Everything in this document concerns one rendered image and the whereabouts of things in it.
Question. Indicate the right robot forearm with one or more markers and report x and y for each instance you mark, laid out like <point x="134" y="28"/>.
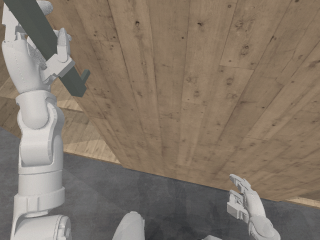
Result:
<point x="261" y="228"/>

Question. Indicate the handle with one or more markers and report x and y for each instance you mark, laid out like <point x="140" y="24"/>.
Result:
<point x="32" y="19"/>

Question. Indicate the left robot thigh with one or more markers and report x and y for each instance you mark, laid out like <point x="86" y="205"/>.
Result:
<point x="131" y="227"/>

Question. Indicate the left robot hand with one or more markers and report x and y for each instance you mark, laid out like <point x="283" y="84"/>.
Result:
<point x="23" y="59"/>

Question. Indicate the left robot forearm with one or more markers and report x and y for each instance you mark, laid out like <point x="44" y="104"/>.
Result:
<point x="41" y="157"/>

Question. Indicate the wardrobe door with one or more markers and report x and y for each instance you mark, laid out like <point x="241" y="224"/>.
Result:
<point x="314" y="195"/>
<point x="196" y="90"/>

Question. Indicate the left robot upper arm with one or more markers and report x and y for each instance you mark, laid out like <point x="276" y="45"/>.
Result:
<point x="55" y="227"/>

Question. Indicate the right robot hand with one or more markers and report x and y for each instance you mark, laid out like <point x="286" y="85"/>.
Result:
<point x="246" y="206"/>

